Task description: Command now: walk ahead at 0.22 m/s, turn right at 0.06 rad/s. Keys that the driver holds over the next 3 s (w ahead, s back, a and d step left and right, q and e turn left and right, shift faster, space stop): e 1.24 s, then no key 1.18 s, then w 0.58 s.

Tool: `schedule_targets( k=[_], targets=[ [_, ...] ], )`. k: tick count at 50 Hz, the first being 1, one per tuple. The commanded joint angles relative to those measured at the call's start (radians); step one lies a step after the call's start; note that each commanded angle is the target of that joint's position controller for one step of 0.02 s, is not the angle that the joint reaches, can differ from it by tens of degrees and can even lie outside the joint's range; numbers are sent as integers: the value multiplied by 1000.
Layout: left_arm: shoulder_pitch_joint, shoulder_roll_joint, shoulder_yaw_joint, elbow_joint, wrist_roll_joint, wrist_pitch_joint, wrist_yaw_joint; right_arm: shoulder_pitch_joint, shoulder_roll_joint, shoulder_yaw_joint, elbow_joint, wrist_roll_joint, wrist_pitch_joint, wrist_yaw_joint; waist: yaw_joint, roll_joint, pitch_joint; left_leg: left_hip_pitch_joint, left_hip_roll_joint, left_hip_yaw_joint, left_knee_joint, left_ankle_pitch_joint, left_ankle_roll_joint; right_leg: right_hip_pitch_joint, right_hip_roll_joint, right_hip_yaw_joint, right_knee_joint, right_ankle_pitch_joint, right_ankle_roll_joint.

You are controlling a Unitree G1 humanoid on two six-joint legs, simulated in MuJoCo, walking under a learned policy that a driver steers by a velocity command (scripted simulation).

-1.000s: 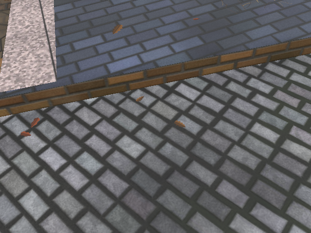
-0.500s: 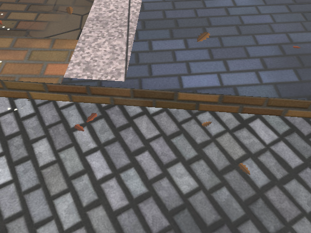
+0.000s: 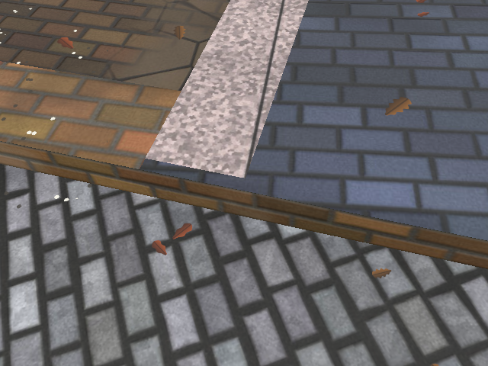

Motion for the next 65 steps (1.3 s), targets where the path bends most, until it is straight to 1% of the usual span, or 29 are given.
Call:
schedule_targets(
  k=[1,5,9,13,15,16,17,18,19,20,21,22,23,25,28,33,37,39,40,41,42,43,44,46,49,53,57,62,65],
  targets=[
    [89,82,11,8,-15,-13,-3,69,-47,-1,-43,-21,14,12,-5,-142,-139,-111,82,21,-39,52,-36,244,-228,242,-137,827,-167],
    [117,159,35,31,-7,-2,-2,10,-29,17,-64,-6,34,4,-11,-137,-168,-96,79,62,-188,64,-75,213,-208,220,-131,873,-195],
    [144,171,50,31,-5,35,2,-92,-37,26,-92,5,53,-10,16,-150,-167,-59,83,65,-280,119,-73,144,-190,267,-145,571,-178],
    [144,184,68,20,2,75,3,-157,-43,31,-116,13,59,-25,38,-162,-117,-28,67,58,-381,72,-61,88,-179,367,-138,257,-171],
    [124,187,75,12,2,91,6,-137,-37,35,-117,20,50,-34,26,-164,-98,28,54,56,-504,71,-49,76,-171,421,-107,225,-153],
    [99,184,76,4,-3,98,8,-96,-32,36,-109,20,41,-40,-1,-156,-91,98,54,55,-634,130,-40,51,-151,435,-78,203,-124],
    [89,166,72,-5,-10,101,11,-64,-52,31,-104,13,28,-47,-13,-127,-89,178,99,13,-769,184,-25,6,-114,432,-33,110,-77],
    [120,95,55,-23,-18,99,10,-55,-126,18,-115,-6,20,-58,13,44,-115,252,318,-176,-876,177,23,-64,-36,330,129,-129,-20],
    [172,71,52,-35,-23,100,18,-143,-219,-1,-142,-2,31,-54,59,237,-91,215,515,-405,-927,360,145,-194,145,102,315,-453,14],
    [173,161,72,-18,11,106,21,-109,-168,1,-137,2,38,-48,44,132,-103,155,537,-375,-895,455,223,-161,60,90,519,-474,27],
    [165,173,83,-4,9,112,16,-144,-98,21,-148,7,37,-44,66,60,-78,124,473,-282,-883,483,216,-147,41,101,583,-417,30],
    [172,161,85,8,10,121,12,-189,-65,29,-157,8,38,-42,85,41,-49,101,406,-175,-875,494,182,-140,25,91,628,-360,44],
    [172,156,85,9,13,131,5,-208,-63,31,-167,4,37,-45,90,78,-59,125,363,-106,-866,515,158,-154,21,76,658,-315,55],
    [157,144,80,2,6,142,-11,-177,-71,27,-164,-2,36,-46,69,107,-75,175,327,-22,-832,639,153,-172,24,53,669,-283,84],
    [88,127,69,-34,-2,150,-26,-105,-94,13,-144,-1,37,-42,27,113,-96,264,359,-1,-811,656,173,-193,9,38,581,-285,104],
    [21,108,50,-82,-6,157,-39,-94,-135,-8,-139,-7,39,-23,0,142,-106,232,393,50,-787,596,170,-62,-16,-18,356,-321,78],
    [29,115,48,-104,-15,148,-40,-97,-169,-25,-132,-5,46,-8,7,161,-124,212,412,80,-720,608,145,50,-4,-67,178,-299,38],
    [82,119,49,-91,-5,131,-31,-100,-169,-30,-125,7,54,-6,53,97,-128,118,386,146,-604,480,60,202,9,-54,-69,-107,7],
    [104,189,64,-90,11,116,-19,-61,-131,-24,-124,3,59,-1,55,-92,-115,-31,316,225,-413,264,-15,300,-122,164,-210,-74,-23],
    [105,354,100,-120,5,109,-16,-94,-46,1,-199,-2,70,-9,43,-346,-66,-307,124,255,-245,-206,-90,307,-413,567,-223,274,-154],
    [193,333,108,-93,4,109,-12,-172,-93,-4,-204,-7,86,-25,120,-213,-86,-278,139,96,-97,-212,-82,262,-419,513,-184,361,-250],
    [145,271,88,-90,1,111,-6,-155,-95,-7,-193,10,93,-22,70,-167,-54,-281,152,65,-53,-130,-75,238,-350,418,-173,336,-245],
    [66,224,75,-102,-4,115,0,-133,-100,-10,-174,19,87,-17,32,-149,-22,-271,162,51,-73,-33,-68,207,-271,342,-183,263,-201],
    [7,186,63,-123,-11,115,9,-97,-127,-20,-150,-6,78,-8,15,-178,-61,-252,146,64,-58,54,-71,240,-196,289,-168,331,-168],
    [60,202,67,-113,-16,108,3,-98,-107,-17,-155,0,82,1,26,-122,-107,-251,131,58,-58,77,-85,284,-193,306,-153,367,-176],
    [111,215,73,-104,-7,108,6,-143,-100,-13,-176,3,90,-7,55,-149,-82,-278,122,45,-164,64,-93,301,-192,383,-157,254,-189],
    [134,234,81,-105,1,109,6,-176,-97,-7,-195,7,85,-12,69,-142,-86,-237,102,31,-256,39,-84,281,-191,458,-137,221,-201],
    [108,244,88,-110,6,112,-2,-179,-98,2,-215,20,71,-20,59,-149,-104,-102,60,22,-382,18,-58,221,-167,534,-100,293,-183],
    [59,224,82,-109,0,115,-1,-104,-91,8,-198,26,60,-29,17,-155,-120,68,51,34,-579,82,-34,170,-135,536,-66,319,-130]
  ],
)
